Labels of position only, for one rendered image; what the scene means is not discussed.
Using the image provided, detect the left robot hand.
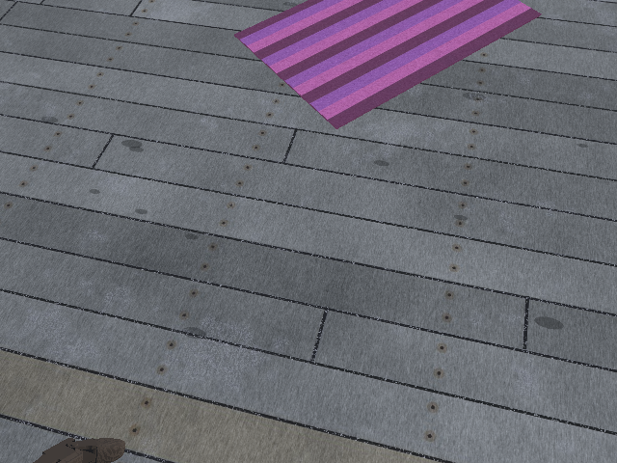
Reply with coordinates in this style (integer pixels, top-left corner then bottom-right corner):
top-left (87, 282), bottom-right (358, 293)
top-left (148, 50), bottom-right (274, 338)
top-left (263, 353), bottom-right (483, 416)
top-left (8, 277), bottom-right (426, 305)
top-left (33, 438), bottom-right (125, 463)

